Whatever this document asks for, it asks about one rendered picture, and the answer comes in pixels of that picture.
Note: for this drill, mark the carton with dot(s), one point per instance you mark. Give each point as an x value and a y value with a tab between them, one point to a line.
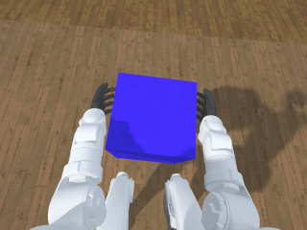
153	119

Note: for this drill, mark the robot left upper arm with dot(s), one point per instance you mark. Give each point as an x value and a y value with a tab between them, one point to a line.
76	208

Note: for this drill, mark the left robot hand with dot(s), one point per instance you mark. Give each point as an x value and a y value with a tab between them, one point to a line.
99	98

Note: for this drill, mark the robot right upper arm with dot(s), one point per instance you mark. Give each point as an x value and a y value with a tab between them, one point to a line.
225	211

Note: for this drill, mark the left robot forearm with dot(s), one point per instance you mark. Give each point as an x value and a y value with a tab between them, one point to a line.
84	165

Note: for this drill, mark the right robot forearm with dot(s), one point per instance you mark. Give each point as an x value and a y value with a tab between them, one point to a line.
221	173

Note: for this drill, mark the right robot hand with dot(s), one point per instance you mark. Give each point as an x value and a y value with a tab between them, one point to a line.
209	105

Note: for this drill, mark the right robot foot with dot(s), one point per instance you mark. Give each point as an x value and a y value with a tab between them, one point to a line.
166	212

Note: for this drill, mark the right robot shin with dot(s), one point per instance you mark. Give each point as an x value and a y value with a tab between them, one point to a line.
171	208

